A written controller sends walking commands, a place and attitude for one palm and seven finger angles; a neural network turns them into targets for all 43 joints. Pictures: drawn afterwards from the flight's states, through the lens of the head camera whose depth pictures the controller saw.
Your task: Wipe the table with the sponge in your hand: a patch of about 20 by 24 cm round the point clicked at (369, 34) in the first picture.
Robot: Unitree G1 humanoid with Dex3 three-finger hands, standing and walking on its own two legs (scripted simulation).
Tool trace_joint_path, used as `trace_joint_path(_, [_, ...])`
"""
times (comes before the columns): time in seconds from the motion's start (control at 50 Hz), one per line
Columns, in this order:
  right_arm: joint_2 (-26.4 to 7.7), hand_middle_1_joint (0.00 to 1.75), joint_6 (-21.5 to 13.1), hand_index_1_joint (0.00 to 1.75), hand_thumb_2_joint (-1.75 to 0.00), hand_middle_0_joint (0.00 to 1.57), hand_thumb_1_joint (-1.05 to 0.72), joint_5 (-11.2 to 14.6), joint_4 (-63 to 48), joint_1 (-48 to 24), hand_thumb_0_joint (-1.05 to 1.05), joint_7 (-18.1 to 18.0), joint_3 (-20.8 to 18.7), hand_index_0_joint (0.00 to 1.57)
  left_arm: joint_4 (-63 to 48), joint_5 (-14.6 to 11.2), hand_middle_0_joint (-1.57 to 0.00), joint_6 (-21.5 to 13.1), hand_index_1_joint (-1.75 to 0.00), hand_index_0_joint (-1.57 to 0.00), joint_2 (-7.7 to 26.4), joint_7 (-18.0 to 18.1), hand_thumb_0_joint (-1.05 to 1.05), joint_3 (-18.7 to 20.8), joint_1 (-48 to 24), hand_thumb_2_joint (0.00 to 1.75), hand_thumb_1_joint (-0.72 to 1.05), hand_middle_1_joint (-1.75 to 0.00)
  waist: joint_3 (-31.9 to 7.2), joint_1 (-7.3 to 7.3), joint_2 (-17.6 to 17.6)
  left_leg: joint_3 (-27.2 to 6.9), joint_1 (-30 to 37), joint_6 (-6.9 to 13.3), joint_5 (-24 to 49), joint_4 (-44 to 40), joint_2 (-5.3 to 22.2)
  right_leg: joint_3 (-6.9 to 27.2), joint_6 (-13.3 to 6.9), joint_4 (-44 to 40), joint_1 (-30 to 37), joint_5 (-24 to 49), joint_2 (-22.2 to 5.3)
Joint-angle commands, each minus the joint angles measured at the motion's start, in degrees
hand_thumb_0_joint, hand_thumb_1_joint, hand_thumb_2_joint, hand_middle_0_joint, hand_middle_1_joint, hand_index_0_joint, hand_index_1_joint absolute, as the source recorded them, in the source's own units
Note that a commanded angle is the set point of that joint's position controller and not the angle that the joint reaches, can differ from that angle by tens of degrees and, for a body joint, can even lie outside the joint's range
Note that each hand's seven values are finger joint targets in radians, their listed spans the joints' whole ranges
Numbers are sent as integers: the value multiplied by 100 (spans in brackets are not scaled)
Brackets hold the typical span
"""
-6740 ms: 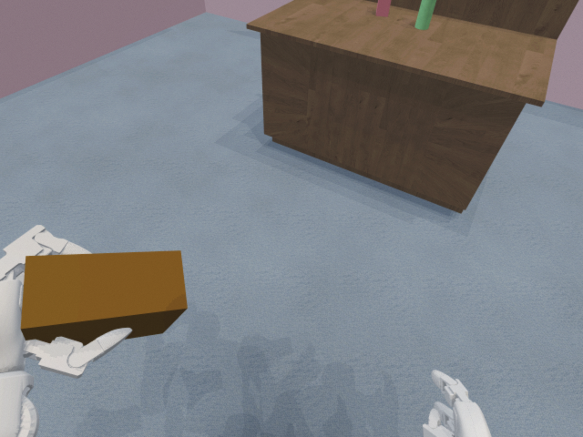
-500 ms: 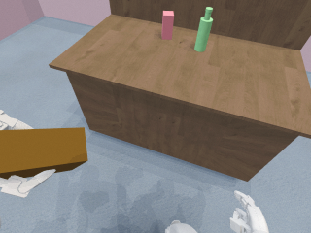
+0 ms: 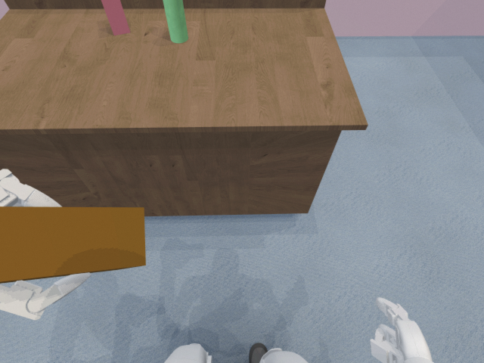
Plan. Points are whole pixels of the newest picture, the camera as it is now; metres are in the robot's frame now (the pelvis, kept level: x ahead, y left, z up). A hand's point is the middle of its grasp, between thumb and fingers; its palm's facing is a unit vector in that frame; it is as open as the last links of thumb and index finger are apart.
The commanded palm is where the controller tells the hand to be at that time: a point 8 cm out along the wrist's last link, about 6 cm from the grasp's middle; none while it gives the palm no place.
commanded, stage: turn to face it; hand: left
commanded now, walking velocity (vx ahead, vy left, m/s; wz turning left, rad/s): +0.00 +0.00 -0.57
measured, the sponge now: (90, 244) +0.23 +0.19 +0.15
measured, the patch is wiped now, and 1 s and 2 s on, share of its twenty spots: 0.00 0.00 0.00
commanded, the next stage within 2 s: take the last steps up to it in 0.48 s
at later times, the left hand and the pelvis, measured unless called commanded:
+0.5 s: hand (159, 246) +0.22 +0.11 +0.17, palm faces +0.11 -0.86 -0.49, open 10.0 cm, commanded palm +0.16 +0.18 +0.18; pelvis -0.07 -0.05 -0.01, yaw -15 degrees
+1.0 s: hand (134, 277) +0.19 +0.12 +0.18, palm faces +0.20 -0.89 -0.42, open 10.0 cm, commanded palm +0.16 +0.17 +0.18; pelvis -0.08 -0.06 +0.00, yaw -16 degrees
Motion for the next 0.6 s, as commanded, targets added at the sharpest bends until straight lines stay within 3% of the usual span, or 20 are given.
trace_joint_path(0.0, [-286,30,-195,30,-90,20,-90,44,-924,-360,0,45,-32,20,-768,-12,-120,-225,-160,-120,825,194,0,872,-51,130,10,-160,-1669,196,-512,-149,500,105,66,-1074,-8,2104,-472,-952,975,-202,-1703])
trace_joint_path(0.06, [-335,30,-174,30,-90,20,-90,47,-893,-233,0,5,-30,20,-673,9,-120,-225,-160,-120,750,125,0,690,-290,130,10,-160,-1521,74,-103,-183,1681,333,517,-2506,260,1760,-3,-542,7,-983,-1209])
trace_joint_path(0.08, [-442,30,-203,30,-90,20,-90,4,-948,-262,0,-34,-53,20,-738,6,-120,-272,-160,-120,741,82,0,668,-464,130,10,-160,-1248,64,443,-859,1782,663,273,-3048,914,1402,240,121,-620,-1408,-743])
trace_joint_path(0.1, [-510,30,-243,30,-90,20,-90,-10,-1012,-344,0,-67,-63,20,-808,59,-120,-302,-160,-120,739,46,0,685,-567,130,10,-160,-1059,118,1543,-1651,1682,1116,772,-3375,1917,551,520,1572,-1106,-1981,-200])
trace_joint_path(0.12, [-345,30,-318,30,-90,20,-90,46,-1052,-372,0,-104,-63,20,-770,150,-120,-286,-160,-120,839,64,0,725,-654,130,10,-160,-1018,168,1685,-1654,1030,1445,1161,-3464,2420,-18,657,3229,-973,-2081,-225])
trace_joint_path(0.14, [-200,30,-417,30,-90,20,-90,12,-979,-410,0,-107,-28,20,-937,198,-120,-343,-160,-120,1049,72,0,836,-949,130,10,-160,-1003,217,1671,-1446,419,1473,854,-3510,2437,41,683,4170,-789,-2015,-409])
trace_joint_path(0.18, [-284,30,-499,30,-90,20,-90,32,-925,-279,0,-47,-63,20,-666,177,-120,-276,-160,-120,507,6,0,325,-867,130,10,-160,-589,163,1339,-517,488,1333,1804,-3071,2089,-112,727,3881,-1000,-1945,-650])
trace_joint_path(0.22, [-365,30,-626,30,-90,20,-90,106,-897,-115,0,3,-69,20,-720,157,-120,-226,-160,-120,327,21,0,17,-1110,130,10,-160,-598,148,1520,189,814,940,2697,-2741,1731,-620,756,2506,-595,-1971,-655])
trace_joint_path(0.24, [-368,30,-703,30,-90,20,-90,118,-880,-44,0,6,-51,20,-930,186,-120,-216,-160,-120,407,48,0,25,-1324,130,10,-160,-671,104,1521,312,1021,846,2957,-2599,1709,-836,794,2028,-384,-1937,-586])
trace_joint_path(0.26, [-405,30,-770,30,-90,20,-90,92,-887,-24,0,12,-43,20,-896,203,-120,-204,-160,-120,414,69,0,-20,-1371,130,10,-160,-732,46,1509,152,1035,793,3205,-2463,1727,-975,811,1593,-95,-1924,-535])
trace_joint_path(0.32, [-417,30,-878,30,-90,20,-90,52,-815,-22,0,27,-54,20,-546,243,-120,-176,-160,-120,542,89,0,168,-1510,130,10,-160,-921,96,1194,356,883,532,2769,-1621,1576,-1211,759,247,980,-912,-464])
trace_joint_path(0.34, [-384,30,-871,30,-90,20,-90,53,-785,42,0,42,-58,20,-445,294,-120,-160,-160,-120,667,102,0,280,-1445,130,10,-160,-1074,69,845,461,674,394,2316,-1035,1380,-838,578,-201,1325,-283,-786])
trace_joint_path(0.36, [-217,30,-853,30,-90,20,-90,67,-818,-1,0,51,-16,20,-444,289,-120,-201,-160,-120,832,120,0,409,-1464,130,10,-160,-1191,34,-278,671,147,170,1306,-118,863,243,204,-356,1718,1263,-1544])
trace_joint_path(0.38, [-84,30,-841,30,-90,20,-90,32,-915,-243,0,24,60,20,-370,242,-120,-238,-160,-120,1133,173,0,781,-1227,130,10,-160,-1312,151,-1376,515,-799,16,-680,934,218,1656,-362,-507,2004,3067,-2418])
trace_joint_path(0.4, [-93,30,-798,30,-90,20,-90,62,-850,-344,0,-7,26,20,-417,143,-120,-221,-160,-120,1102,176,0,850,-1117,130,10,-160,-1537,192,-1410,-92,-770,43,-693,1706,290,1812,-463,-598,1860,3026,-2655])
trace_joint_path(0.42, [-137,30,-742,30,-90,20,-90,70,-871,-403,0,-6,-29,20,-551,102,-120,-223,-160,-120,1064,131,0,821,-820,130,10,-160,-1484,152,-1139,-363,-722,57,-425,1983,369,1835,-486,-669,1636,2379,-2550])
trace_joint_path(0.44, [-35,30,-664,30,-90,20,-90,38,-875,-486,0,16,57,20,-574,71,-120,-245,-160,-120,1200,148,0,1171,-293,130,10,-160,-1604,181,-623,-378,-938,45,-305,1993,388,1706,-602,-442,1815,2242,-2449])
trace_joint_path(0.46, [108,30,-556,30,-90,20,-90,14,-812,-508,0,27,160,20,-582,15,-120,-289,-160,-120,1012,144,0,1117,128,130,10,-160,-1669,144,-442,-322,-947,37,-82,1852,348,1229,-561,-347,1937,2287,-2235])
trace_joint_path(0.52, [53,30,-452,30,-90,20,-90,-12,-751,-515,0,22,139,20,-851,-2,-120,-403,-160,-120,908,180,0,1167,273,130,10,-160,-1920,49,-428,-62,-610,29,146,864,241,777,-490,-396,1994,2349,-2004])
trace_joint_path(0.58, [-92,30,-552,30,-90,20,-90,8,-751,-474,0,-58,40,20,-896,25,-120,-393,-160,-120,896,220,0,1131,378,130,10,-160,-2052,95,-629,60,-228,143,167,-81,125,894,-521,-491,1974,1863,-2015])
